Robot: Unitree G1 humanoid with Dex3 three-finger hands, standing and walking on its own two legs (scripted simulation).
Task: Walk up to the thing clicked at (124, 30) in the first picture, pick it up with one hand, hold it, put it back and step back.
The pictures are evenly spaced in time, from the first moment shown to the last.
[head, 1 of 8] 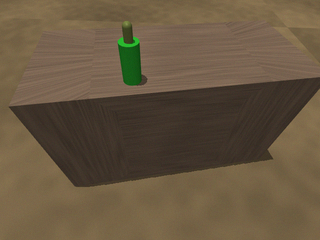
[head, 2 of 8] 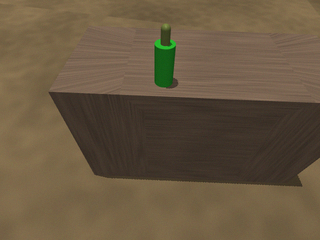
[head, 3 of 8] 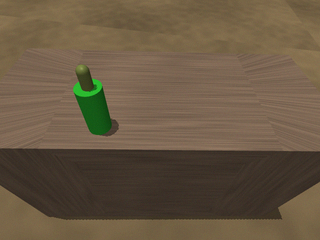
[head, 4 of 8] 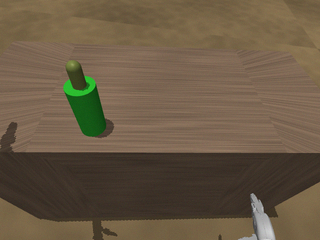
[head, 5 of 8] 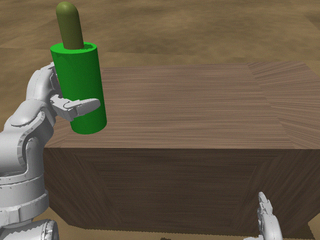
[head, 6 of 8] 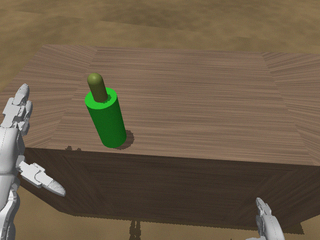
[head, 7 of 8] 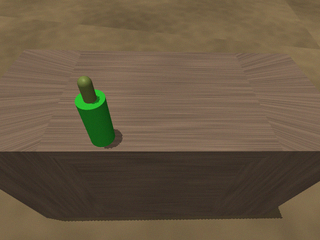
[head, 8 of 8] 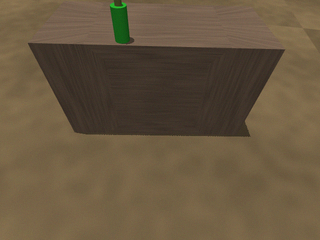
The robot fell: no
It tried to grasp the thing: yes
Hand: left
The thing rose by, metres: 0.22
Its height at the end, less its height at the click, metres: +0.00
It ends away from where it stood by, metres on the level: 0.04
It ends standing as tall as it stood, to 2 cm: yes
